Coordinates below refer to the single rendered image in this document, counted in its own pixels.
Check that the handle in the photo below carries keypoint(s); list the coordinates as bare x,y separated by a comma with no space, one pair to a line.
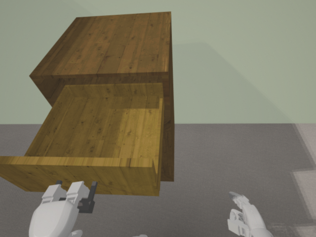
85,205

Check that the robot left hand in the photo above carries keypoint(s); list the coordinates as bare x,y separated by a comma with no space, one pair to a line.
54,218

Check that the drawer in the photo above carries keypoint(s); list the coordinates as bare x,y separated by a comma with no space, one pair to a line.
109,133

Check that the cabinet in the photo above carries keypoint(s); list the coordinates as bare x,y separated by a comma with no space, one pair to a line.
115,49

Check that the robot right hand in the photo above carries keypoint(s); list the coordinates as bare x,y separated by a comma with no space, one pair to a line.
250,218

